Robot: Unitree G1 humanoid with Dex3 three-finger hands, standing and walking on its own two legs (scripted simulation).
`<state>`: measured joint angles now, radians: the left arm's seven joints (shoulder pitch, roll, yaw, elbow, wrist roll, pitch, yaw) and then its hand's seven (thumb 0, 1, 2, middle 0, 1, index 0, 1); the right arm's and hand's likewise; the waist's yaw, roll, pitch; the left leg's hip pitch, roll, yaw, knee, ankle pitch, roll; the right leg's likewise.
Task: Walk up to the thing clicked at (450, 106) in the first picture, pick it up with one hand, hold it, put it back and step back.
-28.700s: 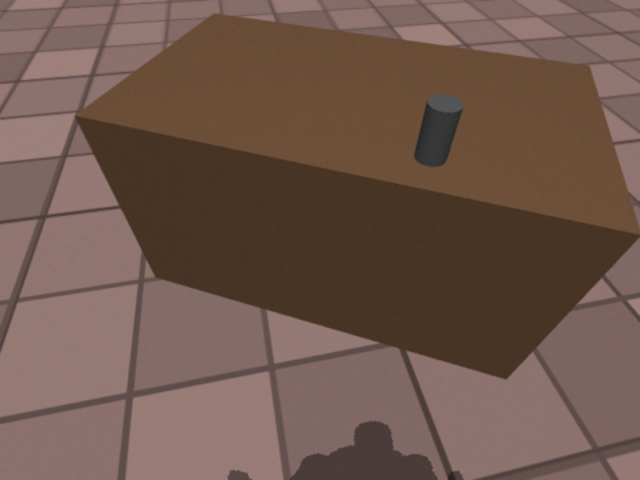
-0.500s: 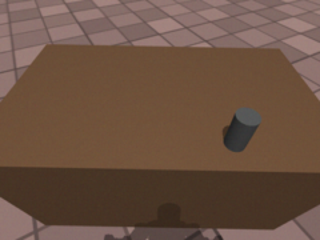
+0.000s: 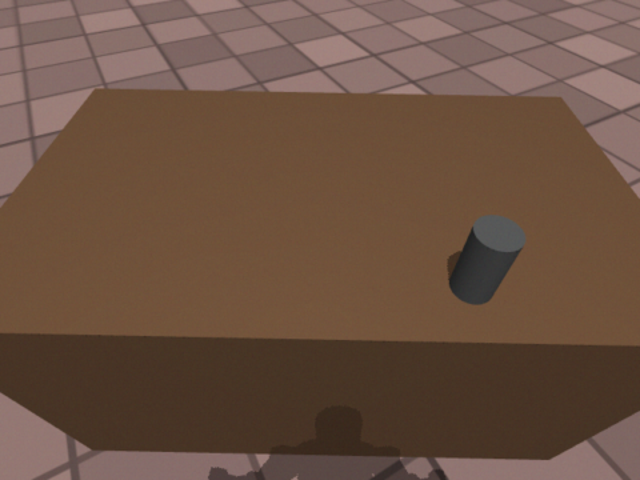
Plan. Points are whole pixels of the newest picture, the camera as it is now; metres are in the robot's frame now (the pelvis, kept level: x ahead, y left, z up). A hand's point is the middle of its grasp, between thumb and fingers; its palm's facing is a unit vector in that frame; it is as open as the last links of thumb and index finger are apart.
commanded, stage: stand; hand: right
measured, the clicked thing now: (483, 261) +0.45 -0.25 -0.02
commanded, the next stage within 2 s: step back in 0.06 s
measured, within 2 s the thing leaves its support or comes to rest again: neither
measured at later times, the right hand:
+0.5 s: hand out of the picture -0.02 -0.26 -0.17, palm faces -0.03 +0.89 -0.45, open 7.4 cm
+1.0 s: hand out of the picture -0.08 -0.25 -0.17, palm faces +0.02 +0.92 -0.39, open 7.4 cm
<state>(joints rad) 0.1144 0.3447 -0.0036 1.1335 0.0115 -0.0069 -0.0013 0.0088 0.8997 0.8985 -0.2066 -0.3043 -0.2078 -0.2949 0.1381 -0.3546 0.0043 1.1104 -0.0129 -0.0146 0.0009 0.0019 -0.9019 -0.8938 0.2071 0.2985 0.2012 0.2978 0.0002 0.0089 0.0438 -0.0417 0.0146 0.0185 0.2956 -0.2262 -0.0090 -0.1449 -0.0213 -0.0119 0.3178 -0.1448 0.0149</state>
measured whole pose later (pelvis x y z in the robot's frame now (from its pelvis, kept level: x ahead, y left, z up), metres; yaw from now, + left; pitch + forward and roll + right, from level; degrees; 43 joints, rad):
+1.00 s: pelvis -0.17 +0.03 -0.02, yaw -4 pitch -1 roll +1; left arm 0.12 0.34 0.05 0.79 0.03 0.05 0.01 0.01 0.90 0.90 -0.21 -0.30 -0.21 -0.30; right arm 0.13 -0.41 -0.04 0.86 0.01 0.04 -0.03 0.00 -0.90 -0.89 0.21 0.30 0.20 0.30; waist 0.02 0.03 0.18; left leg -0.42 -0.08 -0.11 1.10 -0.55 -0.01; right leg -0.32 0.02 0.07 0.61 -0.27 -0.02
